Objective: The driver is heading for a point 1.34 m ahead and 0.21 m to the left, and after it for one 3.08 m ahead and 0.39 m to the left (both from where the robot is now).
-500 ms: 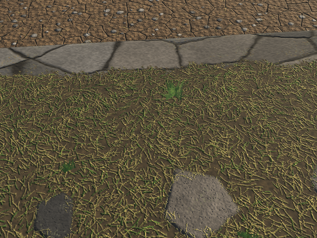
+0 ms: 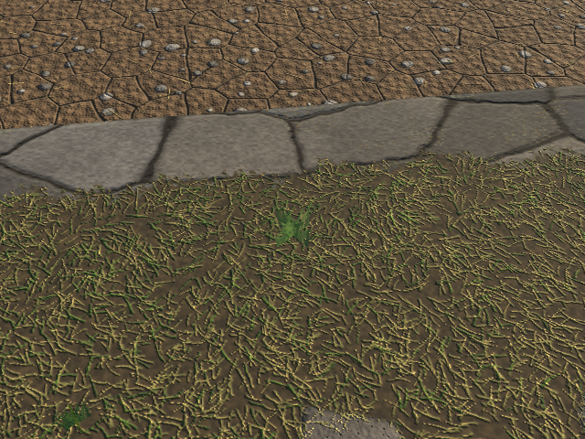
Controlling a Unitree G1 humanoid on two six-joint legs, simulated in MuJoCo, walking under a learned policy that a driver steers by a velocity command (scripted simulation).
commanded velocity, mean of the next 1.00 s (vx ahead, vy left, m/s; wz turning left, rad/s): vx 0.50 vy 0.00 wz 0.13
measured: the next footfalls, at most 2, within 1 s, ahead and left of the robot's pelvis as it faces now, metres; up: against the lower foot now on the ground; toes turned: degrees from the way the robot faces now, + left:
right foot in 0.30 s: +0.34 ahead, -0.17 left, +0.00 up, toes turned -2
left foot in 0.88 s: +0.65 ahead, +0.07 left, +0.00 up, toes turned +10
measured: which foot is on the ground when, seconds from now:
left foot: down 0.00-0.30, up 0.32-0.86, down 0.88-1.00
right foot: up 0.00-0.28, down 0.30-0.90, up 0.92-1.00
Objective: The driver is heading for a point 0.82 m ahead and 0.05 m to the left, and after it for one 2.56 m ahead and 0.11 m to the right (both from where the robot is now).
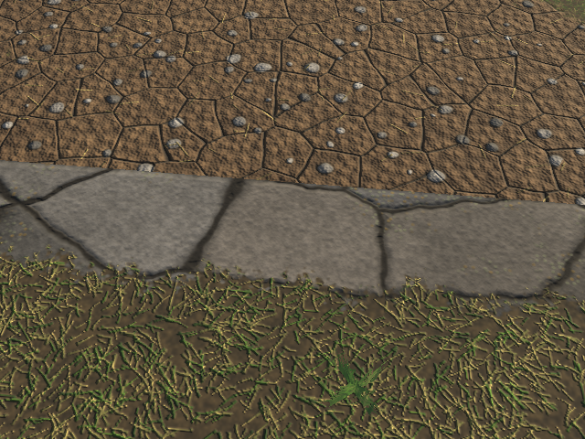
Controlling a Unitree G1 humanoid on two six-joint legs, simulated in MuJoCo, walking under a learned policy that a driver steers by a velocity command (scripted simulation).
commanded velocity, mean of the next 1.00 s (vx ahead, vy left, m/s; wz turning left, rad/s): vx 0.17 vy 0.00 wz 0.32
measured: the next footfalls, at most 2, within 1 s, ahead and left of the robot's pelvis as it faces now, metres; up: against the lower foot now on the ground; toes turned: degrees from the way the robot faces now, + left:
right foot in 0.36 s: +0.37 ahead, -0.09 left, +0.00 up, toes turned +8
left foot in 0.74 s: +0.24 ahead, +0.12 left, +0.00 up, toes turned +19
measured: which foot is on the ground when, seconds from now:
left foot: down 0.00-0.36, up 0.38-0.72, down 0.74-1.00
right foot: up 0.00-0.34, down 0.36-1.00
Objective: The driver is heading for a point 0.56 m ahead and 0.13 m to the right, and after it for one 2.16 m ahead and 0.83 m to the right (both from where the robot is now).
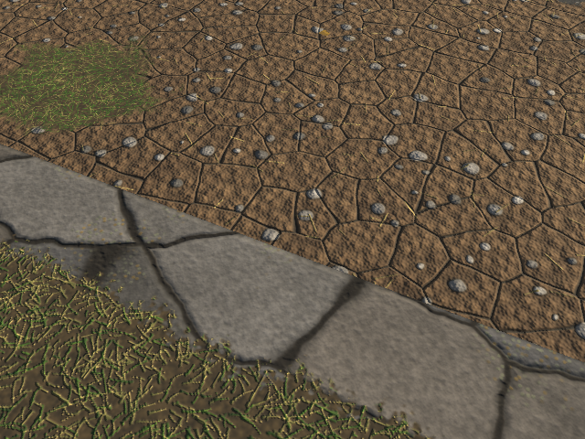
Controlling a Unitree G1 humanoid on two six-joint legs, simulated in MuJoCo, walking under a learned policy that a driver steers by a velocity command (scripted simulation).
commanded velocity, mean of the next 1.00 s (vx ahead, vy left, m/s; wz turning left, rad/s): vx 0.35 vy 0.00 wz -0.29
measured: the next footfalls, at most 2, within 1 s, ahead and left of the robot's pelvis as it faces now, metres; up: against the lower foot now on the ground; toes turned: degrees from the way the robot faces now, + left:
left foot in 0.70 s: +0.47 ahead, -0.07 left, +0.00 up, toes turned -25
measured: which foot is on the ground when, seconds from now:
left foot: down 0.00-0.20, up 0.22-0.68, down 0.70-1.00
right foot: down 0.00-0.72, up 0.74-1.00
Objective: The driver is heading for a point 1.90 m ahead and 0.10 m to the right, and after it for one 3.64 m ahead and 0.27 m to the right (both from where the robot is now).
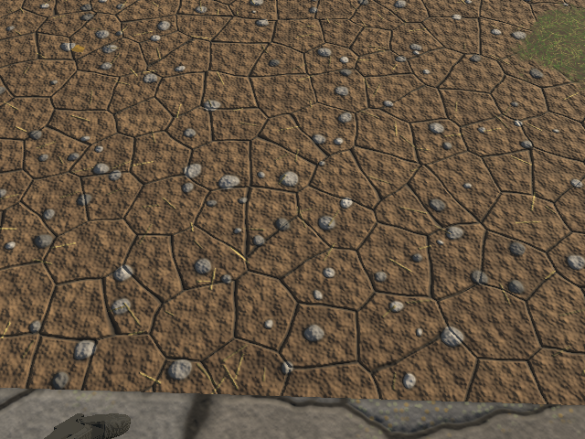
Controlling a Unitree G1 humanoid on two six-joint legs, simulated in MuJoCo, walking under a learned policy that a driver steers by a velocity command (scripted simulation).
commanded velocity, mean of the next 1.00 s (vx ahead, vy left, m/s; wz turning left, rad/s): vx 0.05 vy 0.00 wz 0.16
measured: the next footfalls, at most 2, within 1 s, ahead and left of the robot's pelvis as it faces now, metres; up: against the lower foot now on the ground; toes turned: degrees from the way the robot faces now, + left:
right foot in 0.14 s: +0.20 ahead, -0.13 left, +0.00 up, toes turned +10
left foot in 0.48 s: +0.10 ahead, +0.11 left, +0.00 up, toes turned +8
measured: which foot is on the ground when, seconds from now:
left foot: down 0.00-0.14, up 0.16-0.46, down 0.48-1.00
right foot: up 0.00-0.12, down 0.14-1.00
